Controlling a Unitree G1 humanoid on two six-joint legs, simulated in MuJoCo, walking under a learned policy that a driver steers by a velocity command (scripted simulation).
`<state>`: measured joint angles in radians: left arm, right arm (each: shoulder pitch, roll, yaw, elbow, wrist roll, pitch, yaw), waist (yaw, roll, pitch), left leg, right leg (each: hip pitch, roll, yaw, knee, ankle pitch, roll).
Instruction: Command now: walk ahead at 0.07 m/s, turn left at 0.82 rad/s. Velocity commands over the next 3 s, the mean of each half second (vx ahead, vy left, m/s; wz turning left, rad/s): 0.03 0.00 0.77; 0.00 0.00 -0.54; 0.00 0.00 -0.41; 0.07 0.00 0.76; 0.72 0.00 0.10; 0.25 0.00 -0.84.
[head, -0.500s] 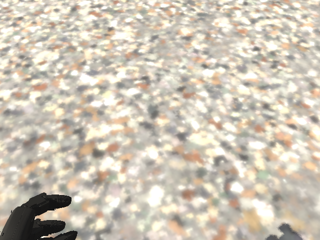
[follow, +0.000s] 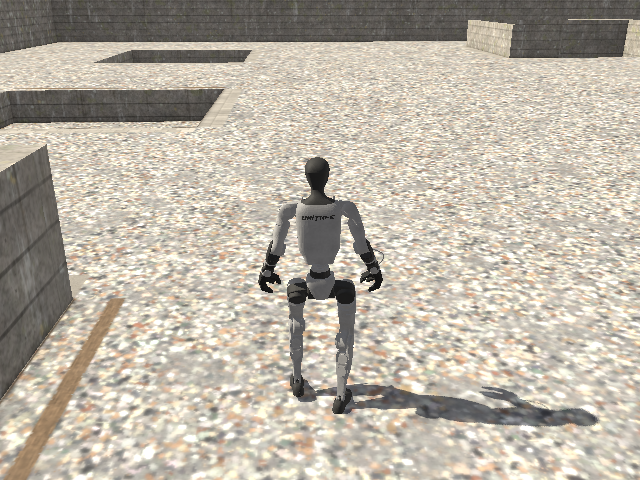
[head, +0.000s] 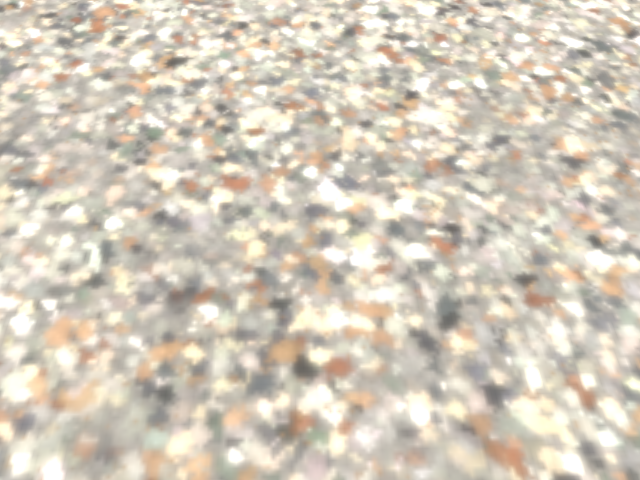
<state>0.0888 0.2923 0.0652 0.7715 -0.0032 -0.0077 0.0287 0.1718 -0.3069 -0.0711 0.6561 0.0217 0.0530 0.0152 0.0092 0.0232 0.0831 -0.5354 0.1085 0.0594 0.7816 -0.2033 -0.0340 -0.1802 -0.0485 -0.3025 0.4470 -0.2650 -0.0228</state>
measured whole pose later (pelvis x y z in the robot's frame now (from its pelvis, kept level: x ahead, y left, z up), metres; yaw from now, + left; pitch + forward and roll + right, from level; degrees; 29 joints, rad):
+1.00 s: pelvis +0.11 -0.01 +0.00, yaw +3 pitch +2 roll +1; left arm 0.13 0.35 0.11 0.63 -0.04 0.07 -0.02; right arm 0.17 -0.28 -0.09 0.64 -0.02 0.01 -0.05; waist -0.02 -0.01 0.06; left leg -0.22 0.03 0.11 0.45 -0.27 0.00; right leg -0.54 -0.05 0.01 1.01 -0.40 0.09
